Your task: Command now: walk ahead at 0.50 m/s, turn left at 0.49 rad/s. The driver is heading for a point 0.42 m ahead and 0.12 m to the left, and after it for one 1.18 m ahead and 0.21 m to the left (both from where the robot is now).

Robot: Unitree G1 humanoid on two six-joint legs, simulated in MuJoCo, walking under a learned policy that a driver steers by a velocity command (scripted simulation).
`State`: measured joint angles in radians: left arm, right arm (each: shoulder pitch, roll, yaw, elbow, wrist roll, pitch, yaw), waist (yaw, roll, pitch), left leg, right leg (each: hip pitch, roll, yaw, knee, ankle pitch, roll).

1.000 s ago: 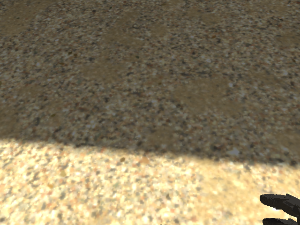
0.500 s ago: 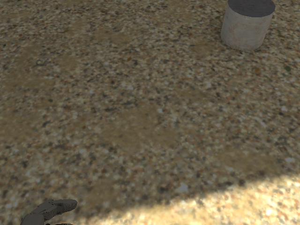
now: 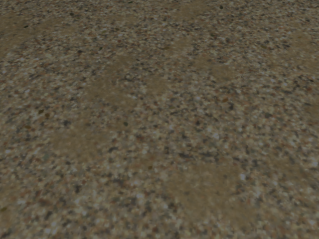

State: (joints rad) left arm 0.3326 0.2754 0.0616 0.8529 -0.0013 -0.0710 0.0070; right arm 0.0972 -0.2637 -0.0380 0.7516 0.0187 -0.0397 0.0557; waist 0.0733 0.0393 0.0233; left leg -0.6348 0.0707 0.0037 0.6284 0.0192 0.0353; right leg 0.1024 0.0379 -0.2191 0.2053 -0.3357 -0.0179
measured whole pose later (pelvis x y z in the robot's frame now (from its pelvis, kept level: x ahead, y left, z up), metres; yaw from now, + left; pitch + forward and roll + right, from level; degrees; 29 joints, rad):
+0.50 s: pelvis +0.30 +0.02 +0.00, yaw +17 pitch +2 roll +1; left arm 0.04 0.28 0.04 0.69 -0.01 -0.11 -0.02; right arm 0.35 -0.30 -0.08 0.74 0.02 -0.03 -0.01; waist -0.08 -0.04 0.02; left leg -0.10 -0.11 -0.19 0.44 -0.36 0.05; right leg -0.54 -0.02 0.09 0.51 0.00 0.05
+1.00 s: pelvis +0.54 +0.11 +0.00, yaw +28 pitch +2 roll -2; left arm 0.39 0.29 0.06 0.89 -0.03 -0.07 -0.01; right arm 0.05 -0.25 -0.03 0.62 0.02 -0.05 0.04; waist 0.11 0.03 0.02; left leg -0.54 0.05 -0.01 0.56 -0.08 0.04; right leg 0.04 -0.01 -0.09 0.26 -0.34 0.02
